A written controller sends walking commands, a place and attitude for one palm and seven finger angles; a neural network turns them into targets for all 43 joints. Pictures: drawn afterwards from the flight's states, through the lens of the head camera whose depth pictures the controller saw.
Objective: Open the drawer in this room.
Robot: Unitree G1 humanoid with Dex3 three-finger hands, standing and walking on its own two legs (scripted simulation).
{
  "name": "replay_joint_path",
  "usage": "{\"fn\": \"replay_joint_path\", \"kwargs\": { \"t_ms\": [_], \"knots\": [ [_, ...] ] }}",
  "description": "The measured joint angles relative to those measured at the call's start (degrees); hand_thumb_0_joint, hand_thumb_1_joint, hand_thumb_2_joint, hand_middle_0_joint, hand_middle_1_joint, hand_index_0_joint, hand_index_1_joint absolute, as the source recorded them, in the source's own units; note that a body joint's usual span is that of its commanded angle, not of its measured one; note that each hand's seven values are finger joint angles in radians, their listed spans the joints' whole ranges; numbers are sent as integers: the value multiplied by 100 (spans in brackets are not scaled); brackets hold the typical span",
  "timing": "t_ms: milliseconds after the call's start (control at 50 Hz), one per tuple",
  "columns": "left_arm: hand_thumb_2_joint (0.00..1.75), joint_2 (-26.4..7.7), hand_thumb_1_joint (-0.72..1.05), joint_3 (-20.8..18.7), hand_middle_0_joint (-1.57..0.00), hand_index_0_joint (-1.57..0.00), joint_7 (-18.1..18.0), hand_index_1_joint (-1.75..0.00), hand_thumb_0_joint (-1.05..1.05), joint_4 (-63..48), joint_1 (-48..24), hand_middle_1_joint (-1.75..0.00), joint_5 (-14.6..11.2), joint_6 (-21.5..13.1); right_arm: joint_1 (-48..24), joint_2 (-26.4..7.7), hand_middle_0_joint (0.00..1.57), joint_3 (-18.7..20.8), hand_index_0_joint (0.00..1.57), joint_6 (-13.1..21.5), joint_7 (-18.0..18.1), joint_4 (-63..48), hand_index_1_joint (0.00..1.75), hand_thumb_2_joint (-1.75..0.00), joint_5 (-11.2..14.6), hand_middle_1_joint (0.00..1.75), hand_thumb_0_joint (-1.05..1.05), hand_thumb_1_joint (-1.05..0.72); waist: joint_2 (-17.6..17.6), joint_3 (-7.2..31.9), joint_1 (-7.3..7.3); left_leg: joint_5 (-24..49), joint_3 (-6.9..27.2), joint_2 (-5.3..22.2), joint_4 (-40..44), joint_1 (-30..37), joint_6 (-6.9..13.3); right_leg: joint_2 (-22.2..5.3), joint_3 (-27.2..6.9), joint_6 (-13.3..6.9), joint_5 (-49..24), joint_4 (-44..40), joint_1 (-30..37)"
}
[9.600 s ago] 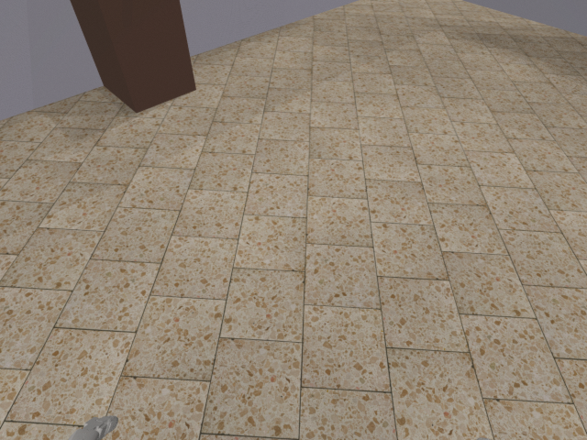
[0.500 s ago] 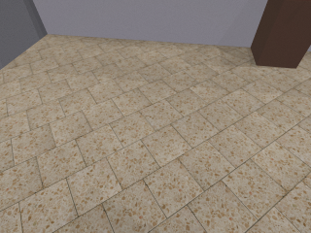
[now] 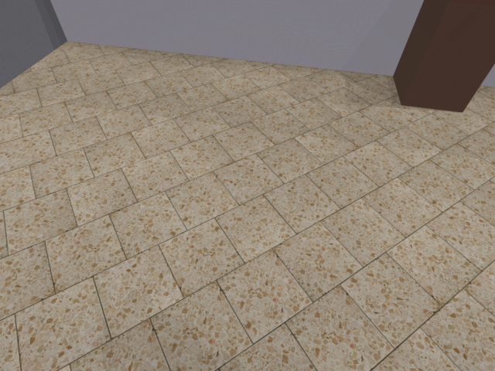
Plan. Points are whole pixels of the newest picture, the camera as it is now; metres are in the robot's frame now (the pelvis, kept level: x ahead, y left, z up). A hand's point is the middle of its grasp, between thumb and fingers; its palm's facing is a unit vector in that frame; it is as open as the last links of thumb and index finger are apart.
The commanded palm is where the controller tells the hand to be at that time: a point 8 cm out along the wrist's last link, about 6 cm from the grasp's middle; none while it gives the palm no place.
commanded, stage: stand and wait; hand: left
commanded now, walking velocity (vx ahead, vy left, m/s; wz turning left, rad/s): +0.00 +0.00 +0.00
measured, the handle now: out of the picture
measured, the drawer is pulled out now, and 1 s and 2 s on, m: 0.00 0.00 0.00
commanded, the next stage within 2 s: turn or walk to find it in 0.22 s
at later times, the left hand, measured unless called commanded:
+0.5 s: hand out of the picture -0.01 +0.18 -0.19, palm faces +0.11 -0.98 -0.19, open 7.4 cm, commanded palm none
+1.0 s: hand out of the picture +0.05 +0.20 -0.16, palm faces +0.26 -0.92 -0.28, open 7.4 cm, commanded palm none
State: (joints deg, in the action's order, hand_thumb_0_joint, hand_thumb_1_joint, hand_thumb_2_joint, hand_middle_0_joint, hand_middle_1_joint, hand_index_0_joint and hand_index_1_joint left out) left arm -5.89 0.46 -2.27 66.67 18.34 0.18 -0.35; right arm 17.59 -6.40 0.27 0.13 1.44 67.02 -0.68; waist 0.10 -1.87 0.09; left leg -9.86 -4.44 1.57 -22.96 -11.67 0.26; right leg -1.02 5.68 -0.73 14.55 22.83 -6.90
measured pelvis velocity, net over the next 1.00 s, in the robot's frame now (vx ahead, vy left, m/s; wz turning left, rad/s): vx -0.03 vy -0.03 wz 0.27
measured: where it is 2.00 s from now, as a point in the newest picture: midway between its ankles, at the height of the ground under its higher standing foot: outside the picture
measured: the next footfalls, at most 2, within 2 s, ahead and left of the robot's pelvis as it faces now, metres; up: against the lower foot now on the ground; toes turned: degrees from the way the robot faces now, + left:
right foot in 1.02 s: +0.02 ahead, -0.15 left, +0.00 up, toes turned +15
left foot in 1.50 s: -0.09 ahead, +0.07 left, +0.00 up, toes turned +35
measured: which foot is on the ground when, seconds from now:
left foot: down 0.00-1.00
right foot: down 0.00-0.60, up 0.62-1.00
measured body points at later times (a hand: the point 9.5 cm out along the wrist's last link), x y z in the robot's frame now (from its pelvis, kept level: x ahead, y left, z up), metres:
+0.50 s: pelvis +0.00 +0.01 -0.01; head +0.02 +0.02 +0.44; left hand -0.02 +0.23 -0.17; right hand +0.00 -0.21 -0.17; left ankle +0.03 +0.12 -0.74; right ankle -0.02 -0.10 -0.74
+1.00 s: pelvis -0.03 -0.03 -0.01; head +0.02 -0.03 +0.44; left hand +0.03 +0.25 -0.14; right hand +0.08 -0.27 -0.17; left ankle +0.03 +0.12 -0.74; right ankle -0.03 -0.16 -0.74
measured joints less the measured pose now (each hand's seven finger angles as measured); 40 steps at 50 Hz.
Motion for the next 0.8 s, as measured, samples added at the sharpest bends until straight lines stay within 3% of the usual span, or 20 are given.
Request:
{"fn": "replay_joint_path", "kwargs": {
  "t_ms": [320,540,600,680,720,800],
  "knots": [
    [90,-55,91,-17,-20,-19,-23,-30,0,-53,19,-30,17,-24,-143,-109,20,16,20,13,6,-104,30,-90,1,30,1,-91,18,14,-11,-52,6,-26,-63,-8,26,-30,7,32,38,32,15],
    [90,-258,91,-250,-20,-20,-13,-30,0,-445,-298,-30,60,131,-208,-188,20,160,20,-216,-106,-398,30,-90,-54,30,0,-91,-33,-164,0,-474,359,-138,-1119,-718,88,-172,360,84,452,805,-388],
    [90,-380,91,-315,-20,-20,0,-30,0,-534,-395,-30,69,193,-244,-207,20,201,20,-217,-130,-529,30,-90,-69,30,0,-91,91,-186,17,-595,376,-253,-1340,-831,200,-308,386,158,634,1129,-517],
    [90,-531,91,-378,-20,-19,-1,-30,0,-682,-681,-30,71,277,-350,-222,20,220,20,-128,-92,-738,30,-90,-98,30,0,-91,130,-231,82,-423,464,-369,-1159,-918,282,-220,-15,182,1371,2579,-1132],
    [90,-565,91,-392,-20,-19,18,-30,0,-769,-849,-30,85,279,-382,-262,20,225,20,-103,-66,-819,30,-90,-100,30,0,-91,36,-233,122,-215,589,-386,-884,-906,288,-126,-185,205,1411,3241,-1428],
    [90,-621,91,-400,-20,-19,59,-30,0,-1009,-1097,-30,78,239,-430,-363,20,242,20,-127,-72,-921,30,-90,-116,30,0,-90,-113,-188,147,164,825,-398,-374,-852,244,-77,-405,293,1235,3445,-1643]
  ]
}}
